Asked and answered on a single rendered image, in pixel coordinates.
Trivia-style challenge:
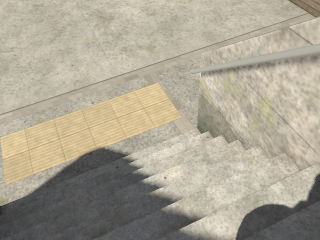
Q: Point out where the stairs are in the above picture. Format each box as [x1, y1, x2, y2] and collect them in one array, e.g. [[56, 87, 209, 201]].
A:
[[0, 128, 320, 240]]

